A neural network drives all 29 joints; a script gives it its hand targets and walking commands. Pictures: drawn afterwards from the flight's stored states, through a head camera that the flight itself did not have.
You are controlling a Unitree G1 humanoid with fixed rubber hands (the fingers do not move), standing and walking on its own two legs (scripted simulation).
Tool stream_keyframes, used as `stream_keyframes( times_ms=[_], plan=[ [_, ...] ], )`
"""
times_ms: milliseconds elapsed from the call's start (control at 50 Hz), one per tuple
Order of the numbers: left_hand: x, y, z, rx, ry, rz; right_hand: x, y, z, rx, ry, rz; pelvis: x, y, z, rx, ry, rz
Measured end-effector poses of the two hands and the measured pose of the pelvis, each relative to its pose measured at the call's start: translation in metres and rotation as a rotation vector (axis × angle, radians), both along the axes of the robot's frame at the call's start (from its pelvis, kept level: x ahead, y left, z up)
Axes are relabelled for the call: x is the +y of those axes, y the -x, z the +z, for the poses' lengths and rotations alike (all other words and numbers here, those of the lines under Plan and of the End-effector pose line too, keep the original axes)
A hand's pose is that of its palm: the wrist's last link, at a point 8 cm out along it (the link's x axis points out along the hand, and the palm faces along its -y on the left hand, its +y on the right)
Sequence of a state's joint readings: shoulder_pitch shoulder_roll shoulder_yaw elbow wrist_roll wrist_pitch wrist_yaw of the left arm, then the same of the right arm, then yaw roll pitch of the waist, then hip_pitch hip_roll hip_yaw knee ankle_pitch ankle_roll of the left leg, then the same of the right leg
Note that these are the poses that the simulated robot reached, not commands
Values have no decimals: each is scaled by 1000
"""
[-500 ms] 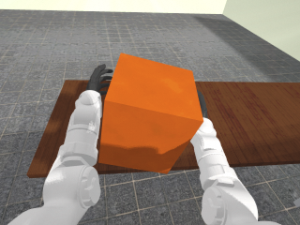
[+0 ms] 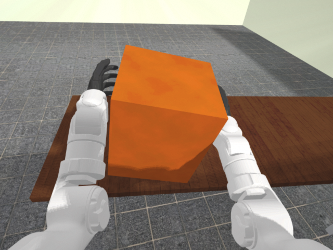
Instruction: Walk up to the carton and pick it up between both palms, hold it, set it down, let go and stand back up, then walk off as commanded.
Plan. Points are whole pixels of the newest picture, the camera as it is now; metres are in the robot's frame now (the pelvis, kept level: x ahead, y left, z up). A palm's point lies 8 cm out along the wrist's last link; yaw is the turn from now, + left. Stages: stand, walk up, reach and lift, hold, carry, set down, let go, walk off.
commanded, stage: reach and lift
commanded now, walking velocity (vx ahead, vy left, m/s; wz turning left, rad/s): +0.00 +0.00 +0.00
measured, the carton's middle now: (158, 119) +0.38 +0.02 +0.15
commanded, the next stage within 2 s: hold in 1.30 s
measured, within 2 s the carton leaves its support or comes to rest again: neither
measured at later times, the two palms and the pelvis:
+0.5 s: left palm (98, 81) +0.39 +0.15 +0.25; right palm (225, 107) +0.38 -0.14 +0.20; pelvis +0.00 +0.00 +0.00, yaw +0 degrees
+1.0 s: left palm (98, 76) +0.39 +0.15 +0.26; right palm (230, 100) +0.38 -0.15 +0.22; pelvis +0.00 +0.00 +0.00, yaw +0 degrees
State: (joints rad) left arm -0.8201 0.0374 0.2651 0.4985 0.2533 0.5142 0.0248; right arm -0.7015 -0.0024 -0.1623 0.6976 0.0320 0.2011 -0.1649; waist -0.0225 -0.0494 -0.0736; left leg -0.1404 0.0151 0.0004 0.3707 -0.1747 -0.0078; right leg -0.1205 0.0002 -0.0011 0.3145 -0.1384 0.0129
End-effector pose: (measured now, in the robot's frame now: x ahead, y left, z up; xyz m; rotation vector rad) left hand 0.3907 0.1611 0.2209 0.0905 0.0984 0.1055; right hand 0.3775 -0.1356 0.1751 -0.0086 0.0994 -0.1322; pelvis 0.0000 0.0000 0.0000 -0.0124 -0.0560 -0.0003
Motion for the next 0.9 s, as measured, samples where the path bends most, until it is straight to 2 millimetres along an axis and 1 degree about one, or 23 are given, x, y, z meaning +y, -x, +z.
stream_keyframes(
  times_ms=[100,220,440,660,740,840,900],
  plan=[
    [-4,2,9,12,25,-2,-2,5,3,12,5,-7,0,3,0,-7,0,0],
    [-7,2,7,45,14,-3,-6,6,0,43,-9,-4,0,5,0,-12,0,0],
    [-8,2,31,5,-13,18,-6,-2,22,3,-34,13,0,2,0,-8,0,0],
    [-3,4,25,34,-8,25,-4,-2,26,31,-26,20,0,1,0,-9,0,0],
    [-5,7,30,13,-10,18,-6,1,37,9,-21,15,0,1,0,-8,0,0],
    [-8,11,50,-33,12,19,-9,4,57,-36,-24,10,0,2,0,-10,0,0],
    [-10,10,56,-28,33,23,-11,3,59,-29,-31,11,0,3,0,-13,0,0]
  ],
)
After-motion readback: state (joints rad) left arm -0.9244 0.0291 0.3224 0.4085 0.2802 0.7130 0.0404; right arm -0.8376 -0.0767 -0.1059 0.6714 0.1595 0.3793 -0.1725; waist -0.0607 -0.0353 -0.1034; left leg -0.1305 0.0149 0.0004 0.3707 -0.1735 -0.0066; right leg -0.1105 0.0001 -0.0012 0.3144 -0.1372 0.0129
